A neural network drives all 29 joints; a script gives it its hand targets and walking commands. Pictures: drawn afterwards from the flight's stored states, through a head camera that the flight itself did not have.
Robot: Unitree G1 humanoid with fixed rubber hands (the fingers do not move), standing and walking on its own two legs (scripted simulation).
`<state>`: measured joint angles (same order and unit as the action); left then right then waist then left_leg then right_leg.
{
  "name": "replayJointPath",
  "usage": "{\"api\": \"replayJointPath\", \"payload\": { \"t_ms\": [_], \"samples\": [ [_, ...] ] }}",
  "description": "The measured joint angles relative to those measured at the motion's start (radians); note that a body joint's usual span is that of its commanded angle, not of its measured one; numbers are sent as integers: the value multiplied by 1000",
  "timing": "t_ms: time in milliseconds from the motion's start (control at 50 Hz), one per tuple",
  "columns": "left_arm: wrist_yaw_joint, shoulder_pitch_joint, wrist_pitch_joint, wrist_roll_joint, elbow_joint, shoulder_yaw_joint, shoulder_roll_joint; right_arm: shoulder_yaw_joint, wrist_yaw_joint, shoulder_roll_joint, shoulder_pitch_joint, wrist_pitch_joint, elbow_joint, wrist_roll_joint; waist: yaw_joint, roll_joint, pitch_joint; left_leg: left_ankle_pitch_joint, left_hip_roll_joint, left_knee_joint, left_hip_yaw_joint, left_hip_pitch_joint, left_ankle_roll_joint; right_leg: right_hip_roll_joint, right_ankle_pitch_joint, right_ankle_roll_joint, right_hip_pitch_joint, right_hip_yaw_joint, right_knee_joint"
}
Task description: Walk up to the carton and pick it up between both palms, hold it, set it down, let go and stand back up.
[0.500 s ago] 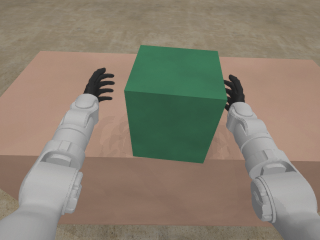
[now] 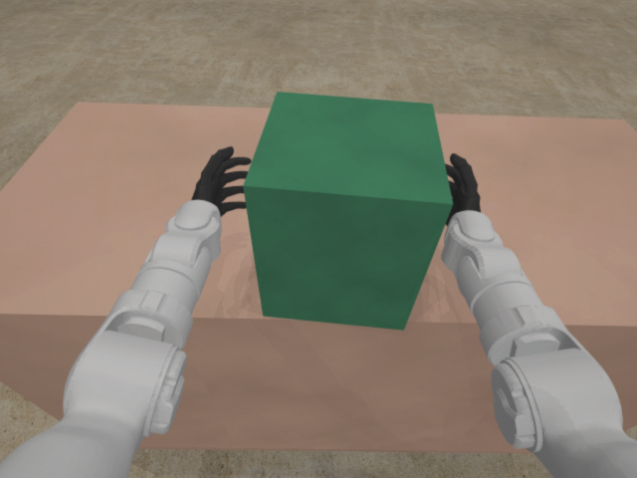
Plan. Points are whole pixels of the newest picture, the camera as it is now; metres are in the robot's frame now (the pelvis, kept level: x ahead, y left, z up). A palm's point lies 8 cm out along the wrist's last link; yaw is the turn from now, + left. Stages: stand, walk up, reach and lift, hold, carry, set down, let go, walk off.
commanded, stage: reach and lift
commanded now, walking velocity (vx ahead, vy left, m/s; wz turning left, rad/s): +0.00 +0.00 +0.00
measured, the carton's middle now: (343, 215) +0.45 -0.01 +0.10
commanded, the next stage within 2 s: none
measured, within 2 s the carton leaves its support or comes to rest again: neither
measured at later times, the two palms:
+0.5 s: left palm (226, 203) +0.43 +0.15 +0.13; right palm (458, 217) +0.42 -0.16 +0.13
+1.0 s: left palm (221, 206) +0.43 +0.15 +0.13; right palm (453, 224) +0.41 -0.15 +0.13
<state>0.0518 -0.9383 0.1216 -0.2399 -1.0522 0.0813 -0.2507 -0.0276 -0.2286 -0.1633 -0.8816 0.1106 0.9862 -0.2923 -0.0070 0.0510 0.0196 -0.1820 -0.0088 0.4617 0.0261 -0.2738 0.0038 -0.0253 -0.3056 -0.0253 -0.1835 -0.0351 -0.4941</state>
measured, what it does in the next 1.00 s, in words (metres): stands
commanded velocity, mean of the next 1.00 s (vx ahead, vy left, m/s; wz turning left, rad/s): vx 0.00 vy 0.00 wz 0.00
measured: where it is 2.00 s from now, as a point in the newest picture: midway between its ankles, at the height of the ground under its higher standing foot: outside the picture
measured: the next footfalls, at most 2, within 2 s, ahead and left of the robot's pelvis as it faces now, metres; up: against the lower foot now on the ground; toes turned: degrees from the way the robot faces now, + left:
none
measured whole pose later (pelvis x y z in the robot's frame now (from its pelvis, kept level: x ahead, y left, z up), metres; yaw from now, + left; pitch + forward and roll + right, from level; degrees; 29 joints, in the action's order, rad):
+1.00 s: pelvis +0.00 +0.00 +0.00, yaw +0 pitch +0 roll +0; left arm -0.01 -0.93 0.07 0.18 -1.00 -0.40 -0.07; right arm -0.45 -0.19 0.05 -0.84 0.01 0.92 0.16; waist -0.01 0.05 0.01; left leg -0.17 -0.02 0.44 0.03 -0.27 0.01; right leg -0.02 -0.29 -0.03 -0.18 -0.04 -0.47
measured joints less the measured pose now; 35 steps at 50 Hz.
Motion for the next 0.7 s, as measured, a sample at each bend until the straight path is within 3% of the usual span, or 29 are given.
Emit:
{"api": "replayJointPath", "payload": {
  "t_ms": [420, 700],
  "samples": [
    [27, -15, -10, 38, -6, -106, 75, -31, -39, 39, 0, -19, 0, 21, -1, 0, 0, -1, -7, 0, 0, 0, 5, 7, 0, 0, -1, 0, 0],
    [14, -15, -42, 144, -21, -223, 102, -147, -37, 100, 0, -37, 0, 139, -2, 0, 0, -1, -8, 0, 0, 0, 5, 7, 0, 0, -1, 0, 0]
  ]
}}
